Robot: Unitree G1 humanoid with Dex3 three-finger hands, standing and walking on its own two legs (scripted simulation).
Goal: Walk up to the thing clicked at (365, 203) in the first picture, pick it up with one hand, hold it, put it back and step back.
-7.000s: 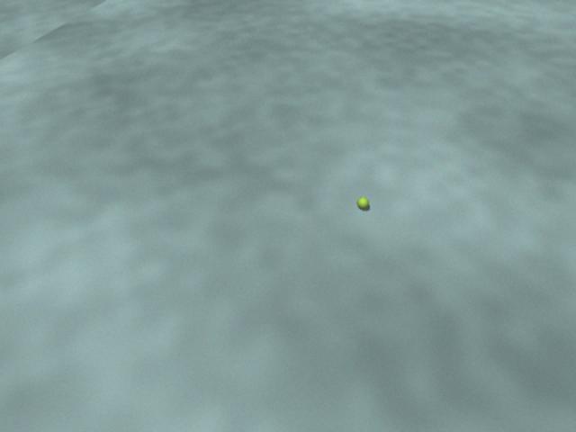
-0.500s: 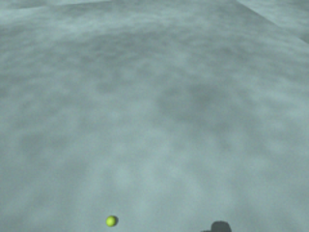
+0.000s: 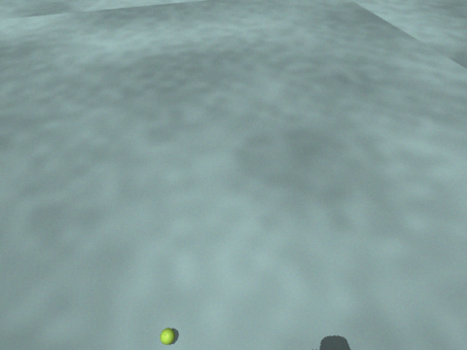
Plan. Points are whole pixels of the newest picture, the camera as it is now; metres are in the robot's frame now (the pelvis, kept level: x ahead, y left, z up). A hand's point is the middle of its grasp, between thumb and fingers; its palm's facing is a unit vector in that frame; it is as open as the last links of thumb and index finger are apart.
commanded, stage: stand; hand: left
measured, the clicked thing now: (167, 336) +0.34 +0.28 -0.76
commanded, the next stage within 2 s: walk up in 0.58 s
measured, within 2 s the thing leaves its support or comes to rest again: neither
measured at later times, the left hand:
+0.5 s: hand out of the picture +0.07 +0.26 -0.15, palm faces -0.04 -0.93 -0.35, open 7.4 cm
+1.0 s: hand out of the picture +0.06 +0.26 -0.16, palm faces -0.02 -0.94 -0.35, open 7.4 cm
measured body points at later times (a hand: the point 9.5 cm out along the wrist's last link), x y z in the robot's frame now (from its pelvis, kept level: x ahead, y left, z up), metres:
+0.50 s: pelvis +0.00 +0.00 +0.00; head +0.00 +0.00 +0.45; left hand +0.07 +0.30 -0.13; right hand +0.07 -0.30 -0.14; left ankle -0.01 +0.14 -0.75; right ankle +0.00 -0.11 -0.75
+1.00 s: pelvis -0.03 +0.01 +0.00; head -0.01 +0.00 +0.44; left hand +0.06 +0.31 -0.13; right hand +0.05 -0.30 -0.14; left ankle -0.01 +0.14 -0.75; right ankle +0.00 -0.11 -0.75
